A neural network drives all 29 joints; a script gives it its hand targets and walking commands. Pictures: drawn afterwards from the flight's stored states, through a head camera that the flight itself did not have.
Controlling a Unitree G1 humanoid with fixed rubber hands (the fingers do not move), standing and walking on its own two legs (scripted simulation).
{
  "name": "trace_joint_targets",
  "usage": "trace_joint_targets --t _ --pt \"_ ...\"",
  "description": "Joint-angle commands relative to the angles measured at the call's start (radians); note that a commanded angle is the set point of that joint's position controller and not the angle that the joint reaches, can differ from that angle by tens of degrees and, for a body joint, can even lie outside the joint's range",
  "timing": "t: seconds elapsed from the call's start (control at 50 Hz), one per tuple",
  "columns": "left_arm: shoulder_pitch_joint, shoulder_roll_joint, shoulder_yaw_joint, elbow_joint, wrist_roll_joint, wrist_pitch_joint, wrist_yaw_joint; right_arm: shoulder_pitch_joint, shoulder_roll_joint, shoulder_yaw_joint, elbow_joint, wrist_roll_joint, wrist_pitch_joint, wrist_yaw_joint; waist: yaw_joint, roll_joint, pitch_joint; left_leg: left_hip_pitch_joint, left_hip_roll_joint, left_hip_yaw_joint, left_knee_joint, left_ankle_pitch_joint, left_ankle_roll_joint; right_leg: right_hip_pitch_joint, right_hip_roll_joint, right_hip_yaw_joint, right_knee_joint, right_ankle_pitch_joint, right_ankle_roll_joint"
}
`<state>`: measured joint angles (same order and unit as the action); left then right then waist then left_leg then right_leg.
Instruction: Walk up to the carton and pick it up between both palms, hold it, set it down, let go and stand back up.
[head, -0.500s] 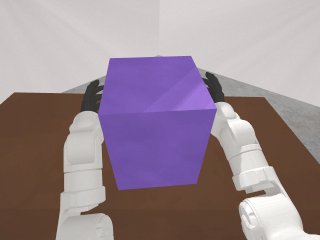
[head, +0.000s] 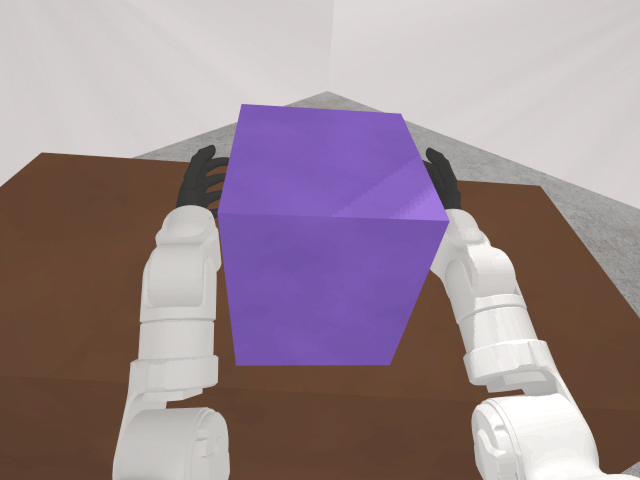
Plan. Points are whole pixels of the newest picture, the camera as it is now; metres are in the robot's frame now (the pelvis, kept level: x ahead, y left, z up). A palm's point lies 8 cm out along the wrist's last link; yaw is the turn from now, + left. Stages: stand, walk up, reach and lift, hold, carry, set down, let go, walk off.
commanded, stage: hold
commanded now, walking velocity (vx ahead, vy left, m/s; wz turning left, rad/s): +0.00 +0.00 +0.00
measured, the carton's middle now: (318, 239) +0.37 +0.01 +0.16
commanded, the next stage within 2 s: none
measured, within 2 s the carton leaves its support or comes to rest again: neither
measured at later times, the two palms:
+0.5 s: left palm (207, 199) +0.37 +0.15 +0.21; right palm (452, 192) +0.38 -0.15 +0.22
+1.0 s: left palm (196, 213) +0.36 +0.16 +0.20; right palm (440, 214) +0.36 -0.13 +0.20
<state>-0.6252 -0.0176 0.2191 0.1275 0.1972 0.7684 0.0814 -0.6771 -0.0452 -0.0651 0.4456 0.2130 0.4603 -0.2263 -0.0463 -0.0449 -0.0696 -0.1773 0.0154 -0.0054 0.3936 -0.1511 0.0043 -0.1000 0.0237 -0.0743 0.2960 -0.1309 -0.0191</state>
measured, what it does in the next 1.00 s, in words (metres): stands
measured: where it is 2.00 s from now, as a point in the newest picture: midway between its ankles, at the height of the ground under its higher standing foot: outside the picture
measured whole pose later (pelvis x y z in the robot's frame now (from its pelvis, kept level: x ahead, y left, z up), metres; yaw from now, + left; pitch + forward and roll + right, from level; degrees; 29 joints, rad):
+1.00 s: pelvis +0.00 +0.00 +0.00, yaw +0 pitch -4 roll -2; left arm -0.60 -0.02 0.21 0.09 0.19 0.78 0.08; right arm -0.66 -0.05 -0.04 0.42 0.23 0.47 -0.24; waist -0.05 -0.04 -0.07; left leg -0.17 0.02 -0.01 0.40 -0.16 0.00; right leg -0.09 0.03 -0.07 0.29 -0.13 -0.02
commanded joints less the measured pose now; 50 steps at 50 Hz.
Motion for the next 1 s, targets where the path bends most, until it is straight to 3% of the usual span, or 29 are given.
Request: trace_joint_targets --t 0.0,0.18,0.36,0.44,0.6,0.74,0.84,0.98 --pt "-0.837 -0.637 -0.55 -0.144 -0.19 -0.107 -0.134 -0.902 0.584 0.379 -0.289 0.09 -0.093 0.141 -0.021 0.134 -0.449 0.173 0.002 -0.074 -0.103 -0.015 -0.049 0.064 0.031 0.035 -0.027 0.001 0.032" --pt "-0.839 -0.622 -0.517 -0.156 -0.172 -0.109 -0.147 -0.944 0.65 0.421 -0.291 0.127 -0.097 0.119 -0.028 0.092 -0.455 0.197 -0.035 -0.026 -0.057 0.128 -0.029 0.121 0.015 0.045 -0.028 0.109 0.059" --pt "-0.791 -0.555 -0.495 -0.251 -0.168 -0.087 -0.18 -0.9 0.69 0.519 -0.424 0.201 -0.05 0.054 -0.027 0.06 -0.489 0.176 -0.06 -0.031 -0.017 0.253 -0.029 0.258 -0.007 0.079 0.023 0.459 0.104" --pt "-0.716 -0.526 -0.48 -0.28 -0.156 -0.057 -0.2 -0.811 0.66 0.532 -0.453 0.215 -0.021 0.033 -0.031 0.055 -0.442 0.183 -0.056 -0.036 -0.017 0.282 -0.039 0.274 -0.004 0.081 0.022 0.535 0.108" --pt "-0.699 -0.526 -0.496 -0.303 -0.158 -0.028 -0.219 -0.761 0.627 0.516 -0.467 0.207 -0.001 0.034 -0.047 0.073 -0.347 0.202 -0.048 -0.036 -0.034 0.263 -0.055 0.223 0.01 0.065 -0.009 0.438 0.084" --pt "-0.737 -0.579 -0.573 -0.322 -0.201 -0.056 -0.193 -0.795 0.625 0.5 -0.53 0.189 -0.036 0.061 -0.041 0.111 -0.397 0.218 -0.033 -0.039 -0.026 0.248 -0.072 0.149 0.029 0.045 -0.028 0.279 0.052" --pt "-0.802 -0.601 -0.587 -0.268 -0.208 -0.076 -0.164 -0.829 0.607 0.452 -0.455 0.149 -0.052 0.096 -0.031 0.128 -0.4 0.188 -0.019 -0.041 -0.052 0.122 -0.07 0.075 0.035 0.033 -0.041 0.085 0.027" --pt "-0.825 -0.634 -0.57 -0.185 -0.2 -0.098 -0.135 -0.88 0.591 0.407 -0.343 0.113 -0.079 0.131 -0.018 0.134 -0.451 0.187 -0.003 -0.07 -0.086 0.023 -0.058 0.056 0.034 0.035 -0.031 0.016 0.027"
